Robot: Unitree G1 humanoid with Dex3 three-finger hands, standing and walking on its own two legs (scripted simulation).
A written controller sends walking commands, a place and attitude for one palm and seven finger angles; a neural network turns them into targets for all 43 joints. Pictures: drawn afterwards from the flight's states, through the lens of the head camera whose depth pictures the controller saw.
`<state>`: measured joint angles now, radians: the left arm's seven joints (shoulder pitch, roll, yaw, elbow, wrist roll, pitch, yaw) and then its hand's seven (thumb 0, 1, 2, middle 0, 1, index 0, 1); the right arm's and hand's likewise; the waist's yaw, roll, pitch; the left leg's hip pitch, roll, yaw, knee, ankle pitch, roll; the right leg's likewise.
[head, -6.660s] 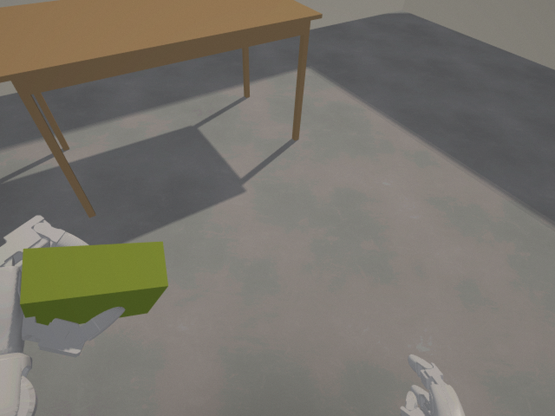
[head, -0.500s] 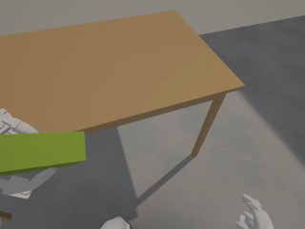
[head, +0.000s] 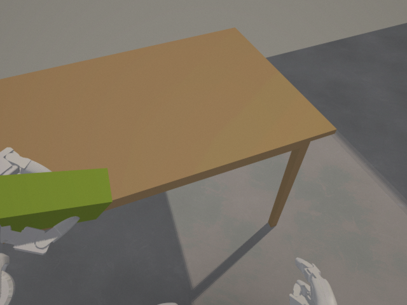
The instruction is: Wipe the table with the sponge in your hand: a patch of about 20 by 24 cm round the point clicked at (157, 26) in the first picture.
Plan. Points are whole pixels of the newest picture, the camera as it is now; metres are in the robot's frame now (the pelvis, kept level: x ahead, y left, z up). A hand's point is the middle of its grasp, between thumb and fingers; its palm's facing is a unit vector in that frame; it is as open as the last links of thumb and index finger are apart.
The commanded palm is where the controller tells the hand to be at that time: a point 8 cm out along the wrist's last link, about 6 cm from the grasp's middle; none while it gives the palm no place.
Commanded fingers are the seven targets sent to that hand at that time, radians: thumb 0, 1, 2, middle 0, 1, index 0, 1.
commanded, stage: take the last steps up to it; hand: left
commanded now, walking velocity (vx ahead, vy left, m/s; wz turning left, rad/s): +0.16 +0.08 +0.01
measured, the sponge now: (72, 199) +0.23 +0.21 +0.16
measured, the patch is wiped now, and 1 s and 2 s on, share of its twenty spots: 0.00 0.00 0.00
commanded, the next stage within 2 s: come to a stop and stand still in 0.04 s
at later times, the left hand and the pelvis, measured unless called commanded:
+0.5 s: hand (46, 176) +0.26 +0.26 +0.17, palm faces +0.41 -0.81 -0.42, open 9.6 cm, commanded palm +0.20 +0.29 +0.19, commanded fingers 0.00 0.10 1.30 -1.20 -1.60 -1.20 -1.60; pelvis +0.03 +0.01 +0.01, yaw -1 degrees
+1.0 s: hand (80, 222) +0.21 +0.21 +0.13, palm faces +0.23 -0.90 -0.37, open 9.6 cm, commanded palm +0.17 +0.26 +0.19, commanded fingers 0.00 0.10 1.30 -1.20 -1.60 -1.20 -1.60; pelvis -0.01 -0.01 +0.00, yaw -3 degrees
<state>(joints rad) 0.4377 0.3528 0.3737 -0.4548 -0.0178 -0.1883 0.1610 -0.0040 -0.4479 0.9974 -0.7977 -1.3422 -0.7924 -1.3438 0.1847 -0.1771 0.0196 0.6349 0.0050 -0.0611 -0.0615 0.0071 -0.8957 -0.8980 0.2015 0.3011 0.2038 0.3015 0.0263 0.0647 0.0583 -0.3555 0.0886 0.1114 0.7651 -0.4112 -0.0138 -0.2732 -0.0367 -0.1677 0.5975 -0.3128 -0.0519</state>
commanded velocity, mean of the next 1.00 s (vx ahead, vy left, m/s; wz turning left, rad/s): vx -0.01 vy -0.02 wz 0.00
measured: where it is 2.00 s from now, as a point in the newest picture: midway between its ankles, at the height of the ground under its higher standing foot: outside the picture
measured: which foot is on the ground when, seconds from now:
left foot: up 0.00-0.32, down 0.34-1.00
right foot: down 0.00-0.36, up 0.38-0.64, down 0.66-1.00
